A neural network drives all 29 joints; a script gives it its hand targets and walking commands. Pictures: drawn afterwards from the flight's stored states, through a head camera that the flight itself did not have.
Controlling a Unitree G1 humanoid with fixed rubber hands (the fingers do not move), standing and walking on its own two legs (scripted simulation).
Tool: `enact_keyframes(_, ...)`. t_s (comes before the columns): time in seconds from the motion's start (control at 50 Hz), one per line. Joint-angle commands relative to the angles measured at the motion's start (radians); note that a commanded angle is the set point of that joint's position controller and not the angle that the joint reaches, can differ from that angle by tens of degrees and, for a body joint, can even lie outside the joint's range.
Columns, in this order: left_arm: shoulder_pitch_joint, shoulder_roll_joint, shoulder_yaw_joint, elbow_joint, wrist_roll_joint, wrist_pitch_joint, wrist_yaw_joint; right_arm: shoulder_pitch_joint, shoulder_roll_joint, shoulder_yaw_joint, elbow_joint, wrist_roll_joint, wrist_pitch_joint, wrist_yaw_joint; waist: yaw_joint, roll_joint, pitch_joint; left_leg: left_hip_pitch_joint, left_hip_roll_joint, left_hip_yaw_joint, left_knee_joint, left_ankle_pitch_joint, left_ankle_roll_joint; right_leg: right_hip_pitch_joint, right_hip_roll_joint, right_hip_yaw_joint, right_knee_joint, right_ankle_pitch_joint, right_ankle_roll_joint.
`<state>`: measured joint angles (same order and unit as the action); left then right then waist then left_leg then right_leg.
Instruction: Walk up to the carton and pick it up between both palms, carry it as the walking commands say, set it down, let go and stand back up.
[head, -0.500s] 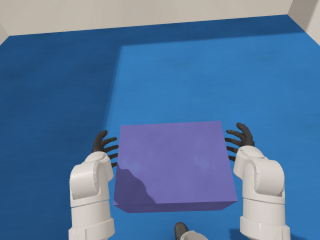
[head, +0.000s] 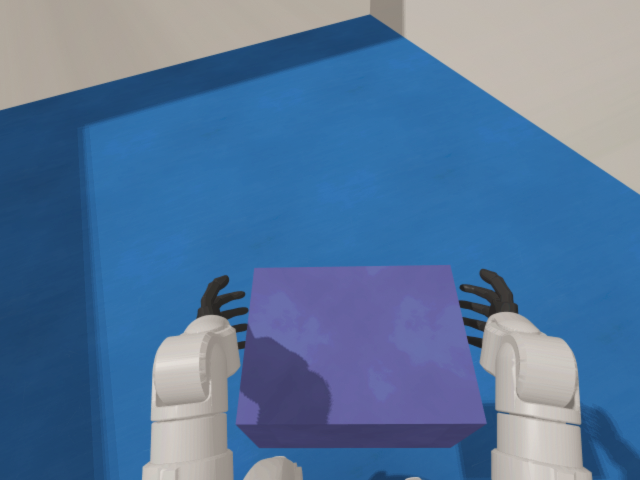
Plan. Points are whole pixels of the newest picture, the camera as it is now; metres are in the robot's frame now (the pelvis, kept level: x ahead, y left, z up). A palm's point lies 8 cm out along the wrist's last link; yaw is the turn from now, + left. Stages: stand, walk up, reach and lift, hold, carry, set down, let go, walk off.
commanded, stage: carry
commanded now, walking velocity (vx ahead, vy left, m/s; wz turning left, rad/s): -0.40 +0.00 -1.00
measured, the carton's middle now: (352, 358) +0.28 -0.01 -0.03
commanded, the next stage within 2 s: none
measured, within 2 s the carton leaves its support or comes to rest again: neither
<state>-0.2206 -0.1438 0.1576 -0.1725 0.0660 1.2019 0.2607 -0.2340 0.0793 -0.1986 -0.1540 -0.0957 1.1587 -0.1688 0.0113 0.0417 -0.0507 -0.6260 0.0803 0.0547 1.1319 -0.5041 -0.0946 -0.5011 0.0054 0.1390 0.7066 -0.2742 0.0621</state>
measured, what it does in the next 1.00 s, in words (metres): walks backwards, turning right: left foot, then right foot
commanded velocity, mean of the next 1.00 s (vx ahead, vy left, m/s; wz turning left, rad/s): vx -0.40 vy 0.00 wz -1.00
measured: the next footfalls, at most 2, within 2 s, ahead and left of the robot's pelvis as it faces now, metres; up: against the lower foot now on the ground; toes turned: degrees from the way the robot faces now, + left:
left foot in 0.14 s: -0.01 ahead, +0.09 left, +0.00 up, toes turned -7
right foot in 0.44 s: -0.26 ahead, -0.16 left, +0.00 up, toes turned -27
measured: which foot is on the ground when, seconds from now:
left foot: up 0.00-0.12, down 0.14-0.44, up 0.46-0.78, down 0.80-1.00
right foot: down 0.00-0.14, up 0.16-0.42, down 0.44-0.82, up 0.84-1.00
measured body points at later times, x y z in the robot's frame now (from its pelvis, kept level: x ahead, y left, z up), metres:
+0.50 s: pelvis -0.24 -0.01 -0.01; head -0.25 -0.03 +0.44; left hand +0.10 +0.01 +0.08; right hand -0.04 -0.30 +0.07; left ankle -0.08 +0.09 -0.69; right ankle -0.29 -0.14 -0.72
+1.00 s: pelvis -0.44 +0.09 +0.02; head -0.42 +0.09 +0.47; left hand -0.12 -0.03 +0.09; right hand -0.39 -0.24 +0.10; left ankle -0.36 +0.15 -0.71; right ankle -0.56 -0.01 -0.59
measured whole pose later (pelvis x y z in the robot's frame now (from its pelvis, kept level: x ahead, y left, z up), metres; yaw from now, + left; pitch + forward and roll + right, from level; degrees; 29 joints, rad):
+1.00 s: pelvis -0.44 +0.09 +0.02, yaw -56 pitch +2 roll -2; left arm -0.21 -0.14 0.21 -0.33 0.12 1.19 0.18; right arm -0.23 0.15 -0.17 -0.23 -0.05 1.12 -0.22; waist 0.06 -0.01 -0.02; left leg -0.29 0.12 0.17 0.59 -0.32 0.01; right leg -0.70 0.04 0.06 1.33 -0.38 0.08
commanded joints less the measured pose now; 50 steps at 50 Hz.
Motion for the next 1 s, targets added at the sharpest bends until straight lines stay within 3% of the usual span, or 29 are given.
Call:
enact_keyframes(0.0, -0.617, -0.928, -0.681, -0.231, -0.431, -0.020, -0.489, -0.684, 1.069, 0.800, -0.245, 0.508, -0.006, 0.377, -0.006, -0.359, -0.358, 0.123, -0.066, -0.014, -0.148, 0.074, 0.006, 0.218, -0.212, 0.237, -0.292, 0.509, -0.099)
enact_keyframes(0.06, -0.532, -0.915, -0.672, -0.224, -0.394, -0.026, -0.469, -0.625, 1.010, 0.772, -0.246, 0.514, -0.004, 0.377, 0.010, -0.330, -0.456, 0.342, -0.112, -0.012, -0.447, 0.079, 0.041, 0.218, -0.153, 0.228, -0.327, 0.334, -0.076)
enact_keyframes(0.08, -0.548, -0.906, -0.688, -0.262, -0.382, -0.031, -0.458, -0.536, 1.015, 0.755, -0.176, 0.498, 0.005, 0.383, -0.001, -0.226, -0.495, 0.466, -0.112, 0.002, -0.636, 0.138, 0.053, 0.165, -0.104, 0.193, -0.288, 0.258, -0.051)
enact_keyframes(0.1, -0.494, -0.886, -0.688, -0.224, -0.357, -0.026, -0.457, -0.506, 1.011, 0.757, -0.170, 0.487, 0.004, 0.389, -0.010, -0.118, -0.490, 0.604, 0.011, -0.132, -0.788, 0.186, 0.091, 0.032, -0.034, 0.135, -0.201, 0.060, -0.013)
enact_keyframes(0.12, -0.477, -0.905, -0.707, -0.200, -0.356, -0.025, -0.456, -0.456, 0.980, 0.730, -0.129, 0.469, 0.003, 0.394, 0.014, 0.241, -0.485, 0.615, 0.280, -0.363, -0.789, 0.542, 0.209, -0.093, 0.102, -0.025, 0.136, -0.148, 0.007)
enact_keyframes(0.14, -0.485, -0.904, -0.742, -0.221, -0.358, -0.031, -0.452, -0.378, 0.985, 0.716, -0.094, 0.461, 0.004, 0.396, 0.008, 0.303, -0.473, 0.594, 0.451, -0.338, -0.700, 0.959, 0.348, -0.191, 0.081, -0.080, 0.472, -0.325, 0.022)
enact_keyframes(0.16, -0.485, -0.907, -0.736, -0.224, -0.349, -0.035, -0.450, -0.372, 1.011, 0.723, -0.105, 0.473, 0.005, 0.395, 0.000, 0.197, -0.496, 0.543, 0.458, -0.263, -0.686, 1.098, 0.392, -0.171, 0.011, -0.063, 0.634, -0.332, 0.023)
enact_keyframes(0.2, -0.535, -0.895, -0.746, -0.212, -0.377, -0.037, -0.457, -0.450, 0.978, 0.714, -0.131, 0.454, 0.004, 0.397, 0.004, 0.025, -0.353, 0.395, 0.352, -0.108, -0.688, 1.090, 0.342, -0.161, 0.007, -0.084, 0.799, -0.197, 0.005)
enact_keyframes(0.26, -0.634, -0.912, -0.799, -0.292, -0.423, -0.035, -0.463, -0.461, 0.957, 0.707, -0.142, 0.433, 0.000, 0.386, 0.022, 0.173, -0.300, 0.474, 0.245, 0.040, -0.603, 0.992, 0.238, -0.142, -0.035, -0.118, 0.511, -0.188, 0.025)
enact_keyframes(0.34, -0.556, -0.924, -0.800, -0.143, -0.447, -0.001, -0.478, -0.418, 0.895, 0.670, -0.091, 0.386, 0.028, 0.389, -0.007, 0.277, -0.335, 0.532, 0.278, 0.073, -0.598, 0.831, 0.214, -0.011, 0.014, -0.218, 0.148, -0.287, 0.013)
enact_keyframes(0.38, -0.500, -0.911, -0.774, -0.075, -0.440, 0.008, -0.493, -0.346, 0.899, 0.655, -0.027, 0.342, 0.032, 0.381, 0.005, 0.207, -0.306, 0.518, 0.264, 0.112, -0.485, 0.740, 0.162, 0.075, -0.007, -0.177, -0.189, -0.095, -0.003)
enact_keyframes(0.4, -0.458, -0.927, -0.761, -0.020, -0.438, 0.015, -0.509, -0.344, 0.879, 0.649, -0.010, 0.319, 0.035, 0.375, 0.016, 0.057, -0.283, 0.390, 0.226, 0.123, -0.371, 0.543, 0.114, 0.152, -0.061, -0.055, -0.310, 0.086, -0.017)
enact_keyframes(0.42, -0.480, -0.925, -0.748, -0.020, -0.440, 0.012, -0.518, -0.367, 0.903, 0.665, -0.022, 0.308, 0.035, 0.377, 0.004, -0.230, -0.210, 0.075, 0.138, 0.133, -0.216, -0.050, 0.052, 0.281, -0.250, 0.236, -0.316, 0.527, -0.081)
enact_keyframes(0.44, -0.502, -0.967, -0.741, -0.012, -0.451, 0.008, -0.523, -0.372, 0.940, 0.693, -0.026, 0.314, 0.035, 0.375, -0.016, -0.433, -0.220, -0.143, 0.074, 0.050, 0.035, -0.199, -0.010, 0.300, -0.395, 0.440, -0.208, 0.959, -0.166)
enact_keyframes(0.46, -0.558, -0.950, -0.709, -0.038, -0.449, -0.001, -0.527, -0.478, 0.975, 0.742, -0.059, 0.344, 0.022, 0.370, -0.013, -0.367, -0.193, -0.094, 0.055, -0.022, 0.182, -0.161, -0.020, 0.169, -0.371, 0.346, -0.215, 0.952, -0.178)
enact_keyframes(0.48, -0.603, -0.907, -0.711, -0.069, -0.437, -0.011, -0.528, -0.602, 0.996, 0.742, -0.097, 0.376, 0.012, 0.373, 0.001, -0.389, -0.226, 0.026, 0.008, -0.058, 0.217, -0.075, 0.010, 0.083, -0.309, 0.277, -0.269, 0.728, -0.166)
enact_keyframes(0.5, -0.641, -0.928, -0.725, -0.095, -0.447, -0.009, -0.532, -0.634, 1.035, 0.767, -0.095, 0.415, 0.009, 0.376, -0.005, -0.307, -0.190, 0.007, 0.004, -0.056, 0.214, 0.033, 0.011, 0.093, -0.239, 0.233, -0.274, 0.503, -0.123)
enact_keyframes(0.52, -0.617, -0.934, -0.700, -0.099, -0.441, -0.013, -0.532, -0.633, 1.052, 0.785, -0.101, 0.428, 0.004, 0.370, -0.012, -0.356, -0.207, -0.025, 0.006, -0.063, 0.197, 0.085, 0.007, 0.136, -0.191, 0.190, -0.247, 0.458, -0.097)
enact_keyframes(0.58, -0.634, -0.954, -0.655, -0.181, -0.423, -0.028, -0.522, -0.675, 1.065, 0.782, -0.206, 0.468, -0.009, 0.361, -0.008, -0.303, -0.329, 0.006, -0.047, -0.020, 0.147, 0.134, 0.006, 0.238, -0.168, 0.219, -0.322, 0.144, -0.041)
enact_keyframes(0.62, -0.602, -0.928, -0.634, -0.199, -0.391, -0.035, -0.504, -0.660, 1.049, 0.780, -0.199, 0.496, -0.002, 0.368, 0.004, -0.258, -0.382, 0.072, -0.084, -0.021, 0.003, 0.110, 0.006, 0.291, -0.171, 0.284, -0.390, 0.079, -0.027)
enact_keyframes(0.72, -0.432, -0.877, -0.658, -0.172, -0.310, -0.040, -0.466, -0.447, 0.979, 0.764, -0.127, 0.476, 0.017, 0.382, 0.038, -0.326, -0.450, 0.422, -0.170, 0.009, -0.577, -0.059, 0.057, 0.308, -0.122, 0.307, -0.510, 0.193, -0.012)
enact_keyframes(0.76, -0.459, -0.896, -0.705, -0.178, -0.326, -0.034, -0.466, -0.452, 0.975, 0.753, -0.152, 0.454, 0.014, 0.390, 0.021, -0.208, -0.495, 0.717, -0.078, -0.006, -0.783, 0.153, 0.094, 0.192, -0.047, 0.200, -0.444, 0.243, 0.056)
enact_keyframes(0.8, -0.443, -0.884, -0.722, -0.181, -0.341, -0.027, -0.478, -0.450, 0.972, 0.718, -0.116, 0.451, 0.014, 0.396, 0.054, 0.240, -0.493, 0.720, 0.304, -0.278, -0.663, 0.770, 0.232, 0.031, 0.091, -0.010, 0.005, -0.089, 0.024)
enact_keyframes(0.82, -0.515, -0.882, -0.732, -0.221, -0.357, -0.033, -0.479, -0.451, 1.028, 0.735, -0.102, 0.472, 0.003, 0.397, 0.001, 0.328, -0.372, 0.516, 0.462, -0.243, -0.710, 0.949, 0.383, -0.137, 0.046, -0.088, 0.370, -0.276, 0.034)
enact_keyframes(0.84, -0.622, -0.919, -0.764, -0.258, -0.387, -0.034, -0.480, -0.492, 1.027, 0.716, -0.115, 0.465, -0.003, 0.400, -0.003, 0.271, -0.289, 0.373, 0.485, -0.190, -0.744, 1.017, 0.401, -0.179, -0.020, -0.081, 0.619, -0.284, 0.026)
enact_keyframes(0.86, -0.655, -0.917, -0.787, -0.247, -0.406, -0.040, -0.480, -0.515, 1.011, 0.722, -0.130, 0.466, 0.001, 0.406, 0.006, 0.090, -0.207, 0.251, 0.384, -0.072, -0.785, 0.920, 0.348, -0.133, 0.008, -0.059, 0.761, -0.218, 0.015)
enact_keyframes(0.88, -0.673, -0.925, -0.795, -0.271, -0.407, -0.046, -0.476, -0.490, 1.018, 0.709, -0.087, 0.458, 0.008, 0.404, 0.020, 0.044, -0.166, 0.240, 0.327, 0.008, -0.758, 0.911, 0.293, -0.119, 0.016, -0.049, 0.804, -0.167, 0.008)
enact_keyframes(0.92, -0.657, -0.904, -0.794, -0.306, -0.415, -0.047, -0.475, -0.479, 0.976, 0.713, -0.088, 0.449, 0.008, 0.386, 0.040, 0.157, -0.162, 0.284, 0.245, 0.136, -0.685, 0.769, 0.222, -0.099, -0.004, -0.078, 0.739, -0.123, 0.018)
enact_keyframes(0.98, -0.579, -0.901, -0.782, -0.179, -0.442, -0.019, -0.497, -0.488, 0.916, 0.669, -0.141, 0.388, 0.007, 0.365, 0.023, 0.146, -0.170, 0.438, 0.208, 0.134, -0.629, 0.822, 0.187, -0.100, 0.023, -0.154, 0.458, -0.137, 0.035)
